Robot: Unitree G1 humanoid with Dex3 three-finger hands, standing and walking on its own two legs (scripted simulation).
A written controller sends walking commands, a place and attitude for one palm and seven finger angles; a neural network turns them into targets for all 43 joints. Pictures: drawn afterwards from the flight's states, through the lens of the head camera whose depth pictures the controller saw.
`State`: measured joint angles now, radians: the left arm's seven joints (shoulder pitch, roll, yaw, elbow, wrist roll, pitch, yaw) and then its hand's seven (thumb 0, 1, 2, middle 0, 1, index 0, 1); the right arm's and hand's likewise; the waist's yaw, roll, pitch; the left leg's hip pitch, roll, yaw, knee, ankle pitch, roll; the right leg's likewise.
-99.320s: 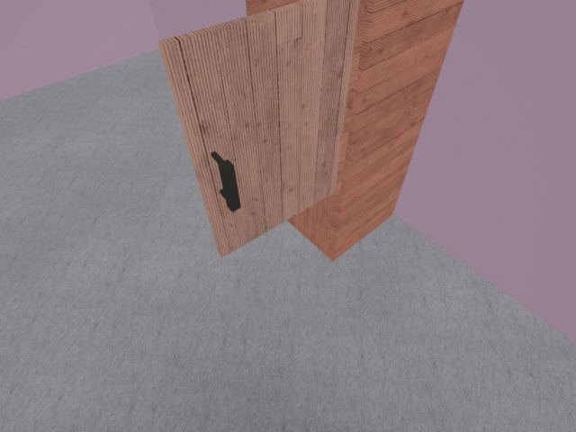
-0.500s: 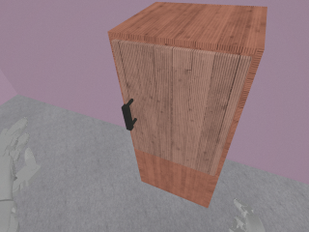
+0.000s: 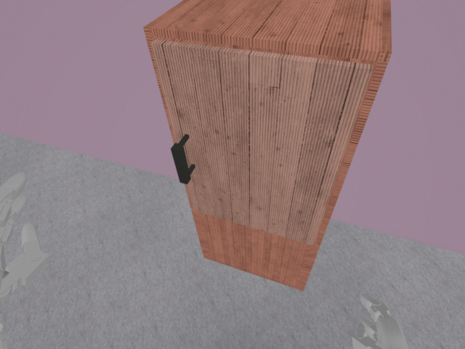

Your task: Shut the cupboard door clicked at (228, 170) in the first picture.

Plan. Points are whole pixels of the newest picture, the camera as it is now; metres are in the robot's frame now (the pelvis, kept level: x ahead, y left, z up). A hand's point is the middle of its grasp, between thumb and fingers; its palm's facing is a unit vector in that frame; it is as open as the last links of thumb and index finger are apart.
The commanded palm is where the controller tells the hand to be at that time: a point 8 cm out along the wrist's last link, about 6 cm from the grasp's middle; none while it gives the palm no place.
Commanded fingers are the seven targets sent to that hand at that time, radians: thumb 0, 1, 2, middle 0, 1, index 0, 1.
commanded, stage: step back with the hand held close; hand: left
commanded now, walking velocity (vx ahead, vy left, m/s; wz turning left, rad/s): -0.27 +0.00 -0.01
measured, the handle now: (185, 159) +0.59 +0.18 -0.05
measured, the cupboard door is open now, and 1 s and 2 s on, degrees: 0 0 0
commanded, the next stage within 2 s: stop stepping back and stand still in 1.06 s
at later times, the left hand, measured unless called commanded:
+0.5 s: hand out of the picture +0.12 +0.28 +0.16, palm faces +0.48 -0.75 -0.46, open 7.4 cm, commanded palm +0.06 +0.31 +0.18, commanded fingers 0.00 0.90 0.90 -0.20 -0.30 -0.20 -0.30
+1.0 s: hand out of the picture +0.04 +0.28 +0.17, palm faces +0.48 -0.75 -0.45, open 7.4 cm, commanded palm -0.02 +0.32 +0.18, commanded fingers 0.00 0.90 0.90 -0.20 -0.30 -0.20 -0.30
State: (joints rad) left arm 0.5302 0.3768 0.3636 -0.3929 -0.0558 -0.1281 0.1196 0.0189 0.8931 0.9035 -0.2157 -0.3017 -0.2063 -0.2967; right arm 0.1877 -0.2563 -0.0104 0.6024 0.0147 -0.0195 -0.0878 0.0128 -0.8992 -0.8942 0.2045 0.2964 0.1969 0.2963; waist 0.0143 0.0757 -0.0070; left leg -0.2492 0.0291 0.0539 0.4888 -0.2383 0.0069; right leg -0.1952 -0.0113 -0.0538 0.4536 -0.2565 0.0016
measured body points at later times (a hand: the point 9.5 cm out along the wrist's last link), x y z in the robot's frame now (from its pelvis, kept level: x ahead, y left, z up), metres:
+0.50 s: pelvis -0.07 +0.01 -0.01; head -0.07 +0.01 +0.44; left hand +0.09 +0.32 +0.18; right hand +0.09 -0.23 -0.10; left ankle +0.01 +0.11 -0.74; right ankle -0.01 -0.12 -0.74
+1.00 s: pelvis -0.14 +0.01 -0.01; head -0.14 +0.02 +0.44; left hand +0.01 +0.31 +0.19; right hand +0.05 -0.23 -0.09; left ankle -0.07 +0.11 -0.74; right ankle -0.09 -0.12 -0.74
